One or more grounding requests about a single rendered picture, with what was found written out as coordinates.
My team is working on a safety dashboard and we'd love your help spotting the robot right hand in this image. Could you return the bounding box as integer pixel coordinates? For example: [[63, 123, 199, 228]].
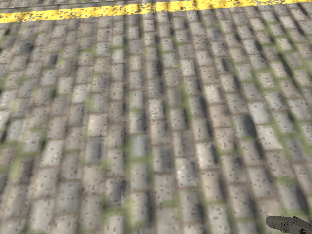
[[265, 216, 312, 234]]

